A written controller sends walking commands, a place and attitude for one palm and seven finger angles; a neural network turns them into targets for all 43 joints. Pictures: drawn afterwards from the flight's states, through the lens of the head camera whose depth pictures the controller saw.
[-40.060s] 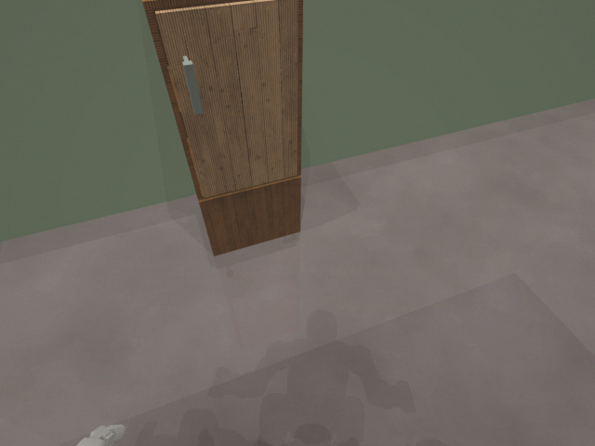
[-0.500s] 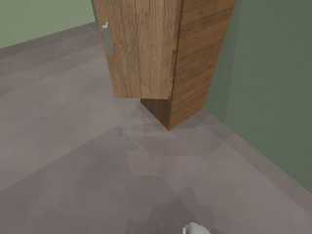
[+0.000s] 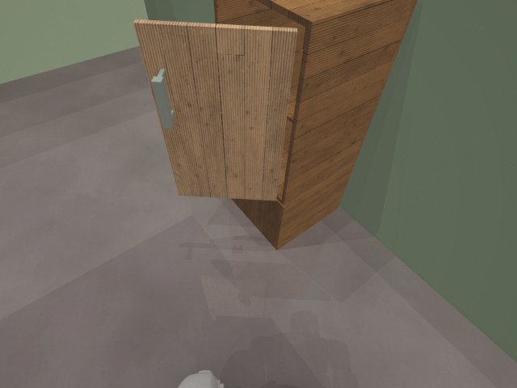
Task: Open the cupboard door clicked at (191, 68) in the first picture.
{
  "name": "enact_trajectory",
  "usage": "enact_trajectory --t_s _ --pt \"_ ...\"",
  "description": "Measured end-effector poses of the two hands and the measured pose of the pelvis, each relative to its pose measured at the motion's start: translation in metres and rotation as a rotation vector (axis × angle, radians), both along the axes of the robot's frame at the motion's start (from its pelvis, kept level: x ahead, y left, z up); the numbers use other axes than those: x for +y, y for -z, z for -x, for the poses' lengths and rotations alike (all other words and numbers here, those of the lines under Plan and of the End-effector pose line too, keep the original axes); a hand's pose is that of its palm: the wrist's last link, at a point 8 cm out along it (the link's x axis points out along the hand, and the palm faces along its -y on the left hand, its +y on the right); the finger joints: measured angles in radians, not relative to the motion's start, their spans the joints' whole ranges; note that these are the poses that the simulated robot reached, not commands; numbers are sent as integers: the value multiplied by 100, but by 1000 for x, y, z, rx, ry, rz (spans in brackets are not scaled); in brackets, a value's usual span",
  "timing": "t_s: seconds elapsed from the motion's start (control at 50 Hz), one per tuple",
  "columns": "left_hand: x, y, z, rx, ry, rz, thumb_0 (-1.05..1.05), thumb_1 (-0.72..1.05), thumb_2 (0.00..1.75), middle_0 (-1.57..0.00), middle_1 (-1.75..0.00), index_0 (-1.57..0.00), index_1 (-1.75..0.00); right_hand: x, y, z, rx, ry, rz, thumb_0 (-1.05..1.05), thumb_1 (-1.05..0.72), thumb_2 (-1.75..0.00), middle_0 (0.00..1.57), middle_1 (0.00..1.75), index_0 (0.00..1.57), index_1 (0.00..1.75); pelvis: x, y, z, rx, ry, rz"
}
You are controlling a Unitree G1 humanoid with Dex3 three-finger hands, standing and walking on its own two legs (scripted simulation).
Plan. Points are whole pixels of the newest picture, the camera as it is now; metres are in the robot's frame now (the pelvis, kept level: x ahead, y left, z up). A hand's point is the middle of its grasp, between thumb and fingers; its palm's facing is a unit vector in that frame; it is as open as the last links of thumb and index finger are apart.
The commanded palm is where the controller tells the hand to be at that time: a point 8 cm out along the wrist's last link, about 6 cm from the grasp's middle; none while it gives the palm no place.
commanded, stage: take the last steps up to it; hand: left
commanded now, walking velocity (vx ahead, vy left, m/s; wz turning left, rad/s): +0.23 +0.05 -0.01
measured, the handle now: (165, 99) +0.74 +0.29 +0.01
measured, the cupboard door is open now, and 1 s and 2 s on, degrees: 50 50 50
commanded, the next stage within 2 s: come to a stop and stand still in 0.20 s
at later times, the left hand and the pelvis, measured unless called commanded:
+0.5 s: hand (148, 336) +0.23 +0.23 -0.18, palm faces -0.02 -0.98 -0.20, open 7.3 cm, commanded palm none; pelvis +0.14 +0.05 +0.00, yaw -1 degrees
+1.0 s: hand (131, 357) +0.19 +0.25 -0.19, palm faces +0.00 -0.97 -0.23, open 7.3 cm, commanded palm none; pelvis +0.13 +0.07 -0.02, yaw -3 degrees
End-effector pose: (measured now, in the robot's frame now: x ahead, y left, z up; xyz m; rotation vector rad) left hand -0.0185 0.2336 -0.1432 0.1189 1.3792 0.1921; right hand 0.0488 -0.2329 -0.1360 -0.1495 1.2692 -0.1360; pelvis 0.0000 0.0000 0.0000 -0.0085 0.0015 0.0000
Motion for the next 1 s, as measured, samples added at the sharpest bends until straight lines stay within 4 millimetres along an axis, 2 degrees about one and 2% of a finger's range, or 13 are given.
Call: enact_trajectory --t_s 0.1,0.16,0.22,0.26,0.32,0.4,0.48,0.58,0.66,0.76,0.84,0.9,1.0 --pt "18 23 6 126 -48 55 -1 92 89 -20 -30 -20 -30 26 1 -84 -121 -59 42 1 -91 -90 20 30 19 30 30 17 -44 -12 6 16" --pt "28 27 -16 156 -24 68 0 92 89 -20 -30 -20 -30 41 -2 -106 -159 -52 55 1 -91 -90 20 30 19 30 42 17 -62 -21 26 7" --pt "38 23 -58 105 4 68 0 91 89 -20 -30 -20 -30 55 -6 -107 -129 -30 49 0 -91 -90 20 30 20 30 51 10 -77 -18 31 9" --pt "42 18 -91 50 23 66 0 91 89 -20 -30 -20 -30 55 -9 -104 -106 6 65 -1 -93 -90 20 30 20 30 55 5 -87 -13 31 7" --pt "46 11 -140 -33 47 59 0 91 89 -19 -30 -20 -30 56 -10 -95 -39 23 70 -1 -94 -90 20 30 20 30 60 0 -103 -5 33 5" --pt "54 5 -193 -98 75 23 1 93 89 -19 -30 -20 -30 62 -6 -77 62 52 54 0 -93 -90 20 30 20 30 58 -2 -124 -6 27 2" --pt "49 3 -233 -127 107 2 0 93 89 -19 -30 -20 -30 68 2 -64 153 90 22 0 -92 -90 20 30 20 30 50 1 -140 -13 23 -1" --pt "33 5 -264 -141 148 -26 0 92 89 -19 -30 -20 -30 62 18 -61 213 150 -21 1 -91 -90 20 30 20 30 34 10 -156 -9 41 -18" --pt "21 5 -272 -144 169 -37 0 91 89 -20 -30 -20 -30 49 26 -68 223 174 -31 1 -91 -90 20 30 20 30 27 13 -155 -1 28 -14" --pt "15 3 -261 -149 133 -20 0 91 89 -20 -30 -20 -30 34 19 -92 191 129 3 1 -91 -90 20 30 20 30 29 8 -147 -4 19 -21" --pt "26 6 -246 -149 102 -9 -1 92 89 -20 -30 -20 -30 31 10 -117 108 84 41 1 -91 -90 20 30 19 30 37 7 -140 -2 14 -18" --pt "41 16 -231 -139 84 -3 -1 91 89 -20 -30 -21 -30 35 8 -129 32 62 70 1 -91 -90 20 30 19 30 49 14 -136 -7 10 2" --pt "69 11 -203 -113 92 -42 0 91 89 -20 -30 -20 -30 54 6 -147 -115 43 62 1 -91 -90 20 30 19 30 68 17 -132 -42 44 -2"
